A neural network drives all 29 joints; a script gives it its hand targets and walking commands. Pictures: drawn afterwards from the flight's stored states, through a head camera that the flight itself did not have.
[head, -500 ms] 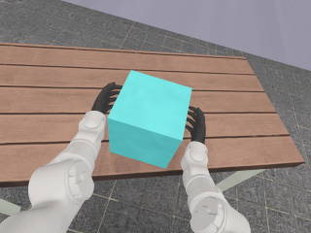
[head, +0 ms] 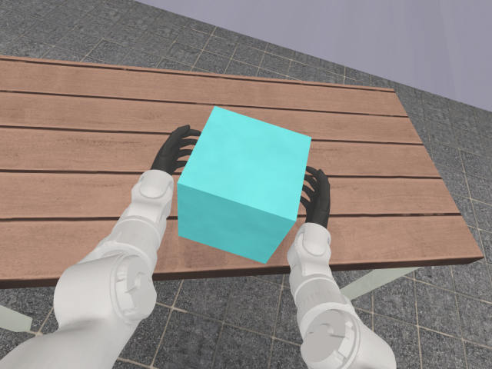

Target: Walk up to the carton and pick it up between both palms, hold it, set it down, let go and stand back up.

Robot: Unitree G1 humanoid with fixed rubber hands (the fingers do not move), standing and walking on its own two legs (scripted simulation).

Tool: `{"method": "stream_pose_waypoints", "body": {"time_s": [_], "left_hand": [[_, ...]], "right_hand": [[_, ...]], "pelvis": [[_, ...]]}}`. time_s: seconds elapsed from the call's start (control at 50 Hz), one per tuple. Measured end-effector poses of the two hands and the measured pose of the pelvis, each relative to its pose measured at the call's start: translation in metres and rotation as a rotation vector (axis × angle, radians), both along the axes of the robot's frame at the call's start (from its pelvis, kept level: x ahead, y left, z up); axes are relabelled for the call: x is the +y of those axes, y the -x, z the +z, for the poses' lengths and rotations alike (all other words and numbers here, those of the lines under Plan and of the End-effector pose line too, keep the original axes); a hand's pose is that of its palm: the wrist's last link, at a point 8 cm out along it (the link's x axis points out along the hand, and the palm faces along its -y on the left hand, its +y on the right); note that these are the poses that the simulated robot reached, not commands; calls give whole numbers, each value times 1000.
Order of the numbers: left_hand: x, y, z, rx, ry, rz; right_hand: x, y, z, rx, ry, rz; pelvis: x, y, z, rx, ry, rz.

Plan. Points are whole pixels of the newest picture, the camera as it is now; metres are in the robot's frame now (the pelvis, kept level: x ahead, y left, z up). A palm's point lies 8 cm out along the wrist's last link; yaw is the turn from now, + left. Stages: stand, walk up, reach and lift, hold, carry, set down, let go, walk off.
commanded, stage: reach and lift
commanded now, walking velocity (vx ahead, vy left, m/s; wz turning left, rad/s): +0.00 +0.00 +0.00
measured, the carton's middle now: (241, 189) +0.43 -0.05 +0.00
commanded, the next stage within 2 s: none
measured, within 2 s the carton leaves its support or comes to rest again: leaves its support in 1.28 s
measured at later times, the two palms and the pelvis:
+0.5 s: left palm (165, 168) +0.45 +0.09 +0.03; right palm (314, 218) +0.35 -0.16 +0.02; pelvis +0.00 +0.00 +0.00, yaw +0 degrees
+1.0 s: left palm (166, 172) +0.44 +0.08 +0.03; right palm (315, 218) +0.35 -0.17 +0.01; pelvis +0.00 -0.01 +0.00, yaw +0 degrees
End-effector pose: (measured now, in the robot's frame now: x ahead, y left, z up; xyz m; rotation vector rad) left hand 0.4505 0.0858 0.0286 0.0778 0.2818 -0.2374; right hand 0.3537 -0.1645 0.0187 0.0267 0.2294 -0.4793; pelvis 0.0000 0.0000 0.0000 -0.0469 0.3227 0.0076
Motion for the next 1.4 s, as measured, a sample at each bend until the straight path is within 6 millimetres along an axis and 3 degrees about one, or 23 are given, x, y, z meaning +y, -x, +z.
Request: {"method": "stream_pose_waypoints", "body": {"time_s": [0.34,1.02,1.28,1.4], "left_hand": [[0,0,1,-6,-15,-4],[-2,8,1,-29,-57,19],[-6,10,9,-2,-100,-10],[-5,12,27,-27,-110,-3]], "right_hand": [[1,0,-1,-15,-11,-11],[-3,0,-4,-39,-39,17],[-5,7,4,-1,-81,-4],[-6,5,23,-25,-103,1]], "pelvis": [[3,1,0,13,2,-9],[-11,4,0,44,-1,-2],[-4,-1,-2,32,6,-10],[3,-4,-3,3,6,-18]]}}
